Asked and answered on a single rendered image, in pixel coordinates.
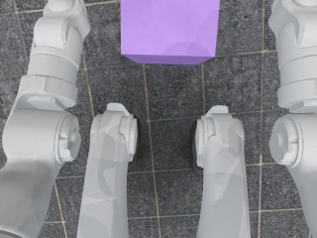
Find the robot left upper arm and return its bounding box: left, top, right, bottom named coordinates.
left=0, top=107, right=81, bottom=238

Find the robot right upper arm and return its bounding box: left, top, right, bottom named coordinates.
left=268, top=113, right=317, bottom=238

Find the left robot foot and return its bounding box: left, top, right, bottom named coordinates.
left=127, top=115, right=142, bottom=171

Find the robot right forearm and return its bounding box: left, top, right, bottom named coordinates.
left=268, top=0, right=317, bottom=114

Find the carton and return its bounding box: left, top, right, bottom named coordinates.
left=120, top=0, right=220, bottom=65

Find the robot left forearm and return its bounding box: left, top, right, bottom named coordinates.
left=2, top=0, right=91, bottom=155

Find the left robot shin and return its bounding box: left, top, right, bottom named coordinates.
left=89, top=102, right=134, bottom=162

